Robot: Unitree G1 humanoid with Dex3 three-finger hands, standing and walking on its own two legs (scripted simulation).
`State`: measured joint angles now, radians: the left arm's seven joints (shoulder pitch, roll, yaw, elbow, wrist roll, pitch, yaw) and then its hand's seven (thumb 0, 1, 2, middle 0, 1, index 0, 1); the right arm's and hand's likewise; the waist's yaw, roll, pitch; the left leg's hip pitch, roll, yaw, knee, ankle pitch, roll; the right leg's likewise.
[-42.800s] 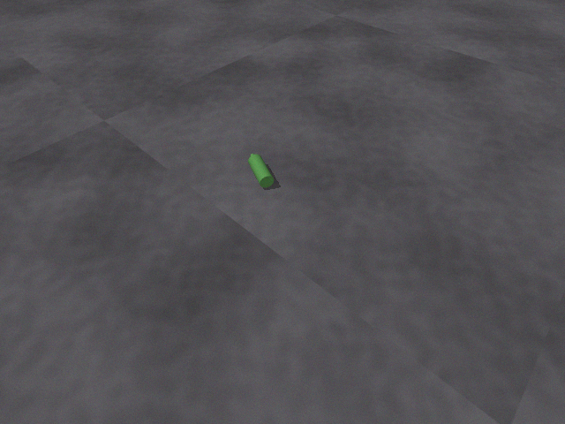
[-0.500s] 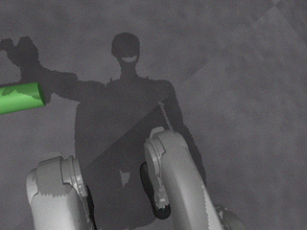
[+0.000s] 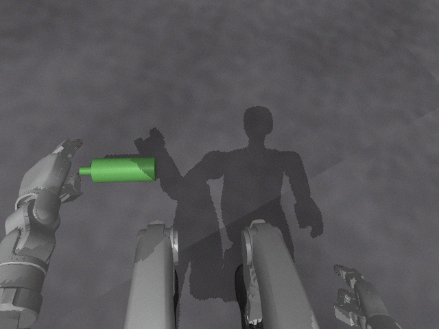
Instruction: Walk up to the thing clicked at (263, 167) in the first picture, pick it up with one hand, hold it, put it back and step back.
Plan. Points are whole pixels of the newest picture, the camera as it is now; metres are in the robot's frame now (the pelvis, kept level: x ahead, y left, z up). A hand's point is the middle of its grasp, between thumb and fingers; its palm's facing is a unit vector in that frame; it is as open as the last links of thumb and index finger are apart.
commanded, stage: home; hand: left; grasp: from above
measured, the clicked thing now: (118, 169) +0.51 +0.29 -0.43
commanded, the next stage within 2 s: none
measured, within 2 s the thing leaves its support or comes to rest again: neither
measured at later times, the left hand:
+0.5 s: hand (46, 244) +0.25 +0.21 +0.10, palm faces +0.10 -0.95 -0.29, open 7.4 cm
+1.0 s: hand out of the picture +0.22 +0.19 +0.20, palm faces +0.16 -0.96 -0.21, open 7.4 cm
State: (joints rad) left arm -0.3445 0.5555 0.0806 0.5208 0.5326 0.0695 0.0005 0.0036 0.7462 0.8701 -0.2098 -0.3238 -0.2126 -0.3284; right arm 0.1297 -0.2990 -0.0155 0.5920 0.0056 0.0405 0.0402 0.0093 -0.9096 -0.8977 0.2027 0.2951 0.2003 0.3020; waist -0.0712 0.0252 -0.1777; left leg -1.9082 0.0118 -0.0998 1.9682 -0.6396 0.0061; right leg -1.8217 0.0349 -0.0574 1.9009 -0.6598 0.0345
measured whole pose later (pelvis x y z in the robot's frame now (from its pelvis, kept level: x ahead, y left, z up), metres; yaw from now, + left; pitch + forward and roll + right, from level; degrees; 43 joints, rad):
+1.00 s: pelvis +0.08 -0.01 +0.24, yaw +6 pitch +10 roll -3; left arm 0.51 0.22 0.03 -0.11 -0.05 0.45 0.02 0.01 0.90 0.89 -0.20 -0.30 -0.20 -0.30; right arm 0.28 -0.22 0.04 0.50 0.02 -0.22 -0.19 0.02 -0.91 -0.90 0.21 0.30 0.20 0.30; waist -0.04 0.05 -0.17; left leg -0.71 0.01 -0.07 1.01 -0.47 -0.01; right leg -0.64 0.02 -0.04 0.94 -0.48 0.01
